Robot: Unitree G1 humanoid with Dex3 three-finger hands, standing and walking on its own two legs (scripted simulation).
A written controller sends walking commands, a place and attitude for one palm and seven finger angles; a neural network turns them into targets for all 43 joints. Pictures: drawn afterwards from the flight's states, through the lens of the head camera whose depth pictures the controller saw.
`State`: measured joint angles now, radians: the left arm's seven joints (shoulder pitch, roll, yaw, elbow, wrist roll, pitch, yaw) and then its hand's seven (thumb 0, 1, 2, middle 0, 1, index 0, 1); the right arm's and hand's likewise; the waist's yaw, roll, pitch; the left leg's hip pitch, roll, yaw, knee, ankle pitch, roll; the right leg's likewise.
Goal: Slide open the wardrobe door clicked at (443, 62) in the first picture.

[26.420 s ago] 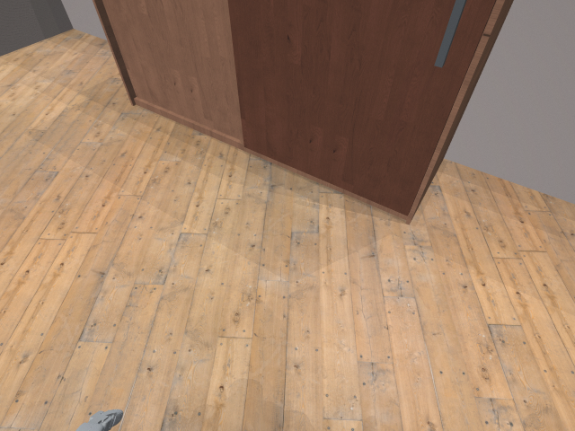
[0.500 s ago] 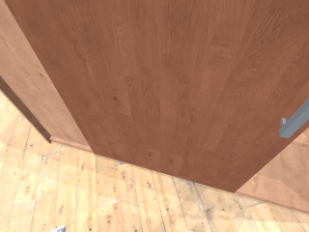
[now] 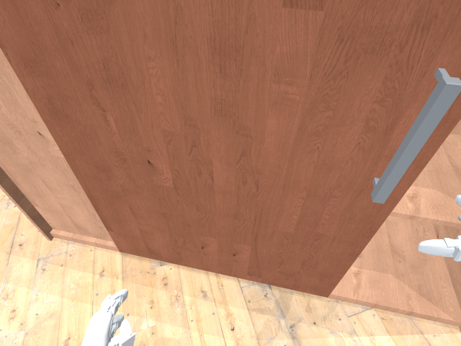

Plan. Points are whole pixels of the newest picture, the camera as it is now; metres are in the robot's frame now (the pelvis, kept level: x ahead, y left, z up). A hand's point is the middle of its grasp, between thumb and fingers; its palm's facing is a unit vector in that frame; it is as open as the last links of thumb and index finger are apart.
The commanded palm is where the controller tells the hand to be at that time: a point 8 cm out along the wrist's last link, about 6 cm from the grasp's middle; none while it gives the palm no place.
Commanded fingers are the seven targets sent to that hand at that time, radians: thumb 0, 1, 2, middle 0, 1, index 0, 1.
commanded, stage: slip the hand off the handle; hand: right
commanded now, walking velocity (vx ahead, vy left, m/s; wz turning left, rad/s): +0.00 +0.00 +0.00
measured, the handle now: (405, 144) +0.45 -0.32 +0.14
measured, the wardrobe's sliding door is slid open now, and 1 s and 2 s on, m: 0.53 0.53 0.53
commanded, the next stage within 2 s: draw the hand back to the body in 0.14 s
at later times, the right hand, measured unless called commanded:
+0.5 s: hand (458, 232) +0.26 -0.31 +0.14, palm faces +0.25 +0.97 -0.03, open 14.7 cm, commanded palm +0.21 -0.34 +0.15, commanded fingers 0.00 0.55 -0.20 0.25 1.15 0.25 1.15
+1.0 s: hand out of the picture +0.21 -0.29 +0.15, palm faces +0.52 +0.79 -0.31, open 13.3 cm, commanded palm +0.17 -0.31 +0.17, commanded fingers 0.00 -0.10 -0.51 0.23 0.77 0.23 0.77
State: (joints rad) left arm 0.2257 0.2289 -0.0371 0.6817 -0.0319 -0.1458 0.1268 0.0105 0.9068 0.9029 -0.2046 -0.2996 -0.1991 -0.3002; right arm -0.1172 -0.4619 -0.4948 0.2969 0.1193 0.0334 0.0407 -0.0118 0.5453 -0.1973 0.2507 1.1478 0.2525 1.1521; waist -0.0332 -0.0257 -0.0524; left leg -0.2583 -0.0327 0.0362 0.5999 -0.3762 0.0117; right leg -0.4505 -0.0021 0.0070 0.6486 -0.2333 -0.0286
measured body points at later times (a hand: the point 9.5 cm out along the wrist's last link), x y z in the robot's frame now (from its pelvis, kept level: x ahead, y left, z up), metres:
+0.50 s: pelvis -0.01 +0.01 +0.01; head -0.02 +0.01 +0.46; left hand +0.17 +0.24 -0.06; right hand +0.24 -0.36 +0.15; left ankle -0.04 +0.11 -0.72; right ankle +0.06 -0.10 -0.72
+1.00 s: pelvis +0.00 +0.02 +0.02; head -0.03 +0.03 +0.46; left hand +0.19 +0.24 -0.06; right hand +0.18 -0.33 +0.17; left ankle -0.04 +0.11 -0.72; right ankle +0.06 -0.10 -0.72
